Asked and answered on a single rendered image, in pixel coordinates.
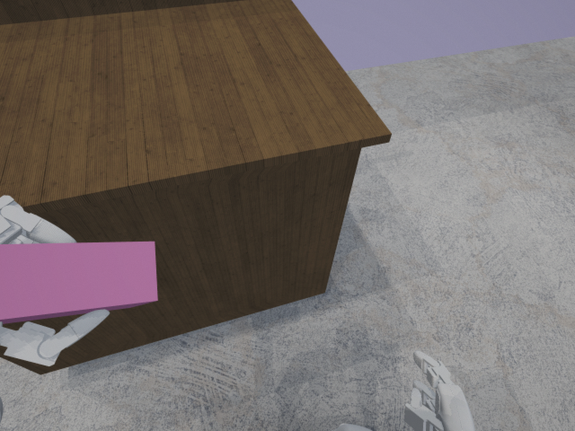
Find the table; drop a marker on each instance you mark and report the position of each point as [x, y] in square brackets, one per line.
[224, 131]

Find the right robot hand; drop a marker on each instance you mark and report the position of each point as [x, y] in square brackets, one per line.
[445, 410]

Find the left robot hand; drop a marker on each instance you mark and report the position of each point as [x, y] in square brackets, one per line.
[34, 342]

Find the sponge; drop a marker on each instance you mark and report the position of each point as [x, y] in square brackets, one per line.
[48, 280]

